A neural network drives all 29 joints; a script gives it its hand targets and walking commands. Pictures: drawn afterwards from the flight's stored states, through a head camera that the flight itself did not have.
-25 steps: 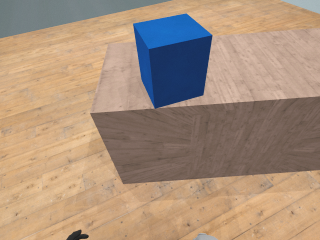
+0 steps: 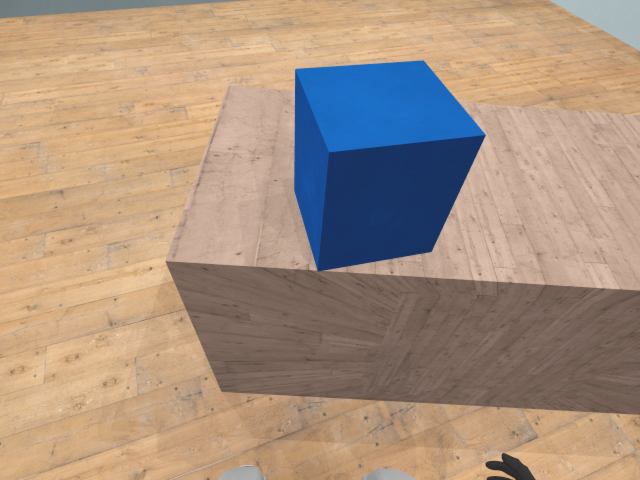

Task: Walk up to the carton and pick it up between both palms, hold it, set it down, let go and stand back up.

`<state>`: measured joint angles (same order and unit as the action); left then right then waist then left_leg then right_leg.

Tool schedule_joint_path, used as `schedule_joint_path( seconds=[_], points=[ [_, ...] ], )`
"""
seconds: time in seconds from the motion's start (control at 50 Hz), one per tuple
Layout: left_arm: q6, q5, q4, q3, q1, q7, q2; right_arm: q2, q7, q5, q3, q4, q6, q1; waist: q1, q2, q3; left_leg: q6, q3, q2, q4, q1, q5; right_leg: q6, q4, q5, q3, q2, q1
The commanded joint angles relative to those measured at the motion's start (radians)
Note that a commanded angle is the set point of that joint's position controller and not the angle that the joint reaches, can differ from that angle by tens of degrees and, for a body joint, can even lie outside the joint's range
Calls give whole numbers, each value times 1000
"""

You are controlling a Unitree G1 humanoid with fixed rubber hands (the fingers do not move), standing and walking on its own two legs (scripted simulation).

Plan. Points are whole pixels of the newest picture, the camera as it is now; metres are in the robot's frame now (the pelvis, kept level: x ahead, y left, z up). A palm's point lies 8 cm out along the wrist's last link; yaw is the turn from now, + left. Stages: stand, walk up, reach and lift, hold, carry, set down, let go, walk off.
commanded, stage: walk up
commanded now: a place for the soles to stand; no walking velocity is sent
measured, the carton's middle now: (369, 168) +0.57 -0.04 +0.05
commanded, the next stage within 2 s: none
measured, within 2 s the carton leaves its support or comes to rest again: neither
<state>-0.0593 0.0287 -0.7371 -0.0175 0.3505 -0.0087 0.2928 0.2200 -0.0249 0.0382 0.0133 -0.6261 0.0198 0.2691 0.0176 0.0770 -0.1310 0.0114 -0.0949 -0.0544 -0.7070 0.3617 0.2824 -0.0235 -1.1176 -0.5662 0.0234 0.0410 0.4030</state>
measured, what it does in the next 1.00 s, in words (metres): steps on the spot: right foot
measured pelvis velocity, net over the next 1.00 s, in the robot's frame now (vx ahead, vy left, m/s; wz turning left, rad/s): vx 0.05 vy -0.02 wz -0.03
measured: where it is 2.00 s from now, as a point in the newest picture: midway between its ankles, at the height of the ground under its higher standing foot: outside the picture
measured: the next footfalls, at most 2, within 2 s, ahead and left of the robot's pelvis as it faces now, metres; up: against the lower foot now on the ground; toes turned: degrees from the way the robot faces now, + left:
right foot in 0.10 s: +0.09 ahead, -0.15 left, +0.00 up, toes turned -4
right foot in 1.64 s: +0.18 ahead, -0.12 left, +0.00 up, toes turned +2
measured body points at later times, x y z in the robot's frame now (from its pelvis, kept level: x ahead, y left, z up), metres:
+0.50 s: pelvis +0.05 -0.03 +0.01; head +0.06 -0.04 +0.46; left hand +0.21 +0.21 -0.08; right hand +0.13 -0.29 -0.11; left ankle +0.06 +0.13 -0.71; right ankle +0.05 -0.15 -0.71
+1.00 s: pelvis +0.05 -0.02 +0.02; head +0.06 -0.02 +0.47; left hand +0.14 +0.24 -0.11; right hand +0.12 -0.28 -0.11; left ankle +0.06 +0.13 -0.71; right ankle +0.05 -0.14 -0.71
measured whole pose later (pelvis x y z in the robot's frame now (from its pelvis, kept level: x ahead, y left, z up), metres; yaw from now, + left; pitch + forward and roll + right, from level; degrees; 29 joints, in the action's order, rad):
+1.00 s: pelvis +0.05 -0.02 +0.02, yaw -2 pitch -2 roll +0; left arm -0.01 0.01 -0.77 0.00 0.30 -0.02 0.26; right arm 0.25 0.02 0.01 0.00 -0.80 -0.01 0.28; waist 0.00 0.00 -0.04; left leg -0.03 -0.03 -0.07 -0.56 0.24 0.29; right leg -0.01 -0.56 -0.30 0.03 0.03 0.23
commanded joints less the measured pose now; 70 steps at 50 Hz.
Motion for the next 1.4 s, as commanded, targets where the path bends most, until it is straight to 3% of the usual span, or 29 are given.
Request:
schedule_joint_path(
  seconds=[0.0,0.04,0.06,0.08,0.1,0.12,0.14,0.16,0.2,0.24,0.28,0.34,0.42,0.58,0.92,0.94,1.0,1.06,1.08,1.12,1.14,1.18,1.22,1.26,1.28,1.3,1.32,1.34,1.38],
  points=[
    [42,-23,98,-27,65,4,57,219,-9,-4,63,80,5,12,-31,-290,144,230,218,-254,237,-95,-421,-8,269,55,-33,43,-25],
    [55,-23,74,-34,116,0,61,229,-1,-13,52,78,-5,-38,11,-249,185,174,136,-205,110,-41,-462,6,469,311,46,-3,-177],
    [66,-22,74,-44,127,0,87,224,5,-26,40,79,-10,-65,34,-196,200,131,105,-185,37,18,-391,22,571,490,36,-16,-261],
    [72,-10,89,-60,100,1,140,191,12,-38,30,89,-11,-38,32,-82,229,76,72,-150,-37,69,-244,58,607,550,-71,29,-298],
    [80,-4,141,-71,-12,8,217,131,19,-65,10,104,-15,12,-20,91,218,-3,12,-44,-133,108,37,139,733,473,-388,232,-209],
    [69,-34,135,-84,-40,10,248,159,3,-65,26,62,-39,25,0,100,204,-17,60,-7,-159,-49,309,261,775,336,-431,326,-29],
    [69,-43,145,-64,-97,9,194,180,3,-53,31,47,-49,-4,-16,65,144,-22,90,-17,-146,-37,274,264,764,295,-403,278,-5],
    [71,-41,148,-46,-102,10,164,181,8,-53,30,39,-43,-24,-7,39,96,-22,80,-10,-65,-13,205,222,755,378,-323,228,-16],
    [68,-37,155,-34,-148,11,177,170,13,-44,24,4,-18,27,-49,74,121,-11,89,-36,119,-107,-70,138,676,563,-194,170,-28],
    [69,-52,154,-24,-127,-1,144,200,15,-31,27,-6,0,8,-31,44,181,1,134,-62,141,-138,-185,98,629,504,-125,121,-74],
    [68,-51,142,-17,-99,0,127,203,24,-39,26,-16,-1,-23,-8,-2,198,4,131,-55,144,-142,-207,83,637,513,-116,101,-132],
    [73,-46,140,-20,-116,0,146,189,25,-42,20,-25,-4,-4,-17,-15,195,5,117,-57,164,-135,-235,89,625,608,-105,104,-173],
    [70,-47,148,-15,-139,-1,140,194,27,-43,20,-34,-4,7,-20,-34,190,7,113,-63,193,-146,-233,87,641,569,-92,95,-175],
    [71,-45,133,-16,-150,-4,139,200,34,-44,24,-43,-1,-3,-21,-78,164,12,114,-73,232,-151,-206,76,668,502,-85,77,-164],
    [74,-39,61,-18,-88,-4,128,202,32,-44,27,-79,-3,3,-21,-82,129,18,121,-73,277,-147,-113,60,707,396,-81,61,-144],
    [77,-4,51,-38,2,-8,113,186,37,-13,46,-93,-2,90,-21,-79,192,41,88,-20,249,-165,246,83,699,21,-60,20,-174],
    [69,-9,59,-57,-21,-7,130,179,38,-16,56,-74,-6,52,-16,-55,-12,48,108,-12,247,-8,364,107,746,-134,-126,48,-48],
    [76,-4,75,-58,-15,-9,127,175,41,-8,61,-43,13,87,-17,-57,-13,47,146,-26,257,-29,247,101,714,-13,-132,53,-32],
    [78,-2,88,-53,-40,-9,115,190,41,-14,62,-42,18,110,-33,-103,-12,55,184,-50,297,-55,229,88,653,49,-97,30,-20],
    [84,2,107,-44,-28,-11,71,250,35,-10,83,-56,17,135,-35,-197,9,116,328,-147,391,-99,295,49,512,142,-6,-36,12],
    [88,5,106,-44,-13,-10,63,263,31,-8,85,-51,11,114,-26,-211,-3,140,354,-186,392,-107,225,42,511,185,12,-32,1],
    [101,8,106,-50,20,-6,75,248,31,-10,74,-42,7,102,-12,-173,30,127,276,-160,308,-103,-32,53,565,276,4,-15,-80],
    [116,2,97,-58,61,-4,110,210,33,-14,62,-25,8,84,-7,-110,91,70,133,-59,143,-105,-279,84,599,541,-73,31,-193],
    [112,-9,89,-76,115,3,175,146,32,-9,46,-6,8,84,18,13,160,11,41,22,-26,-18,-196,166,621,688,-221,133,-334],
    [106,-8,88,-79,143,8,192,136,29,-4,43,7,4,64,39,55,155,-3,25,41,-84,42,-69,218,648,712,-287,191,-371],
    [99,-4,83,-81,171,14,196,124,26,-2,42,24,-2,39,59,89,124,-13,20,59,-141,145,183,267,677,782,-347,248,-417],
    [86,5,75,-78,177,19,193,104,21,-3,37,38,-6,7,68,86,56,-16,39,45,-120,218,324,299,687,834,-385,291,-406],
    [75,9,77,-72,157,24,198,91,19,-6,32,44,-2,14,58,84,13,-10,46,24,-47,224,320,295,667,861,-372,294,-380],
    [59,-3,91,-48,36,25,188,98,24,-11,46,30,24,128,-29,70,55,21,45,21,243,-66,18,190,561,817,-195,187,-201]
  ],
)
